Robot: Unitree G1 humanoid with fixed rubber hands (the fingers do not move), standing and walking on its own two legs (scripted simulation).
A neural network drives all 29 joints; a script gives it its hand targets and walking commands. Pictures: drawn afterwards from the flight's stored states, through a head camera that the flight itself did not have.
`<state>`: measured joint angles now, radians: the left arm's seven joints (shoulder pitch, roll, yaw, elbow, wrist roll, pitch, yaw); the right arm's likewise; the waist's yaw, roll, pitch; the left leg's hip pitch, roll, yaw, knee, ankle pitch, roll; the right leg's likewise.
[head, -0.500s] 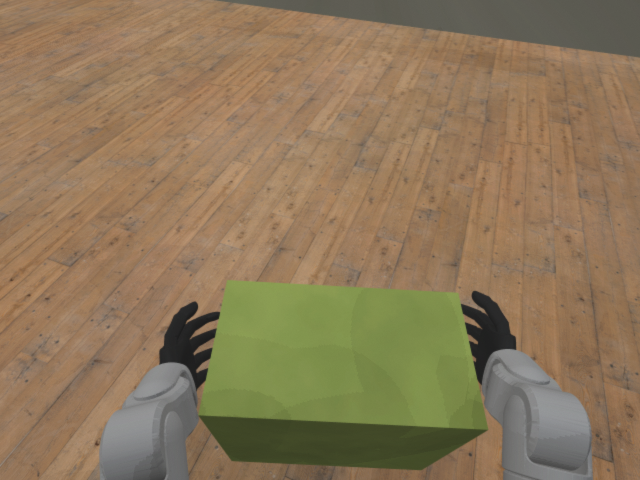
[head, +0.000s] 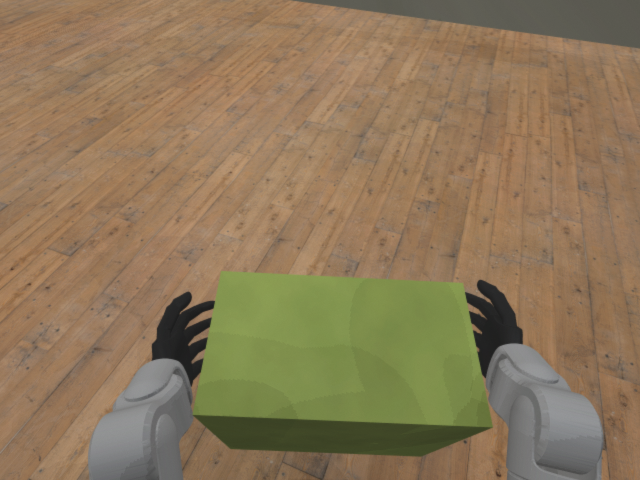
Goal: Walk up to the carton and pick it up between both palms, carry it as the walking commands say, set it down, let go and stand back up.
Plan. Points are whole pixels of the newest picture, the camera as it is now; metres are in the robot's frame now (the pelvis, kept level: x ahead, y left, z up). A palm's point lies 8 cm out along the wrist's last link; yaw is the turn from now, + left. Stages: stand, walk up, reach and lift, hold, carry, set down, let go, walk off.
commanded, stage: carry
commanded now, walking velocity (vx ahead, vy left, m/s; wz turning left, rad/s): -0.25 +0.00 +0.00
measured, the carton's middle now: (333, 375) +0.24 +0.00 +0.02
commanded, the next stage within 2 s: none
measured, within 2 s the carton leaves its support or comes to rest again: neither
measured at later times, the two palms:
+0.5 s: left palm (170, 452) +0.14 +0.16 +0.07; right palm (532, 428) +0.16 -0.19 +0.07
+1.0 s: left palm out of the picture +0.07 +0.12 +0.07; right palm out of the picture +0.08 -0.23 +0.06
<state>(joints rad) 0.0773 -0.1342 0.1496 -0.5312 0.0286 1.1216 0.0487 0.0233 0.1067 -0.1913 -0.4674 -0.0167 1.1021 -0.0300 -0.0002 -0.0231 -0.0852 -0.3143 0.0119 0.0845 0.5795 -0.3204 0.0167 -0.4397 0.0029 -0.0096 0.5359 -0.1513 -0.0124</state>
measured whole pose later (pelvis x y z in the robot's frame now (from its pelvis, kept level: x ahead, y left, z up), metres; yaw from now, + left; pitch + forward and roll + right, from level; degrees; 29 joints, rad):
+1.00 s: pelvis -0.15 -0.05 +0.00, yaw +0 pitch +5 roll +3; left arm 0.13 -0.14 0.15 -0.61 0.01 1.14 0.05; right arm 0.04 0.12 -0.19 -0.56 0.00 1.16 -0.04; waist -0.01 -0.01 -0.02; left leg -0.60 0.02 0.04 1.08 -0.46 -0.03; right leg -0.53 -0.04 -0.09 0.52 -0.09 -0.07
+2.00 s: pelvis -0.49 -0.04 +0.00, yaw -2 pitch +3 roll -3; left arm 0.17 -0.15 0.16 -0.65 0.02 1.17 0.05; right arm 0.11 0.14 -0.17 -0.55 -0.02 1.11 -0.01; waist 0.05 -0.02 -0.03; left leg -0.43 0.08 0.05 0.62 -0.25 0.02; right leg -0.63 0.00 -0.03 1.02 -0.45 0.02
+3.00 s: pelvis -0.94 -0.08 -0.01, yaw -4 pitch +2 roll -3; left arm 0.06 -0.13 0.12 -0.61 0.00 1.15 0.06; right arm 0.07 0.10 -0.19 -0.60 -0.03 1.13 -0.02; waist -0.01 0.08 -0.02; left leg -0.56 0.15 0.02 0.60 -0.10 -0.04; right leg -0.35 0.02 -0.10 0.61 -0.30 0.01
